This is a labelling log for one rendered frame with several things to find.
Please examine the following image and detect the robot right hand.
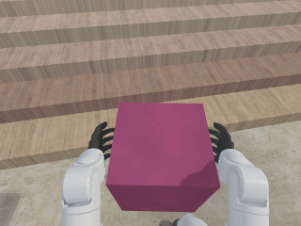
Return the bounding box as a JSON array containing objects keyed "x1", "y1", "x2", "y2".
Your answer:
[{"x1": 208, "y1": 122, "x2": 234, "y2": 164}]

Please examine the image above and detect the carton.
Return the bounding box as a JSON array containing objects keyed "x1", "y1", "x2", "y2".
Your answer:
[{"x1": 105, "y1": 102, "x2": 220, "y2": 213}]

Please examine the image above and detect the robot right shin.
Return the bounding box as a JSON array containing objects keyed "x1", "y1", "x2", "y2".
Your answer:
[{"x1": 182, "y1": 214, "x2": 194, "y2": 218}]

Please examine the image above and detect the robot right forearm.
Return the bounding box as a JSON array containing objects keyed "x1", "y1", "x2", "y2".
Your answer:
[{"x1": 217, "y1": 149, "x2": 270, "y2": 226}]

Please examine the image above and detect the robot left forearm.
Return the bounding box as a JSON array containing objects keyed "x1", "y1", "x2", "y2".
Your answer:
[{"x1": 61, "y1": 148, "x2": 106, "y2": 226}]

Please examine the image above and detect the right robot thigh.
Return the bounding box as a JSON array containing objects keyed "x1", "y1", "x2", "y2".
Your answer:
[{"x1": 177, "y1": 216, "x2": 208, "y2": 226}]

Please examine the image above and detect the robot left hand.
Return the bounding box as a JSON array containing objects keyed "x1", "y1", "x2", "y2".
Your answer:
[{"x1": 87, "y1": 121, "x2": 115, "y2": 160}]

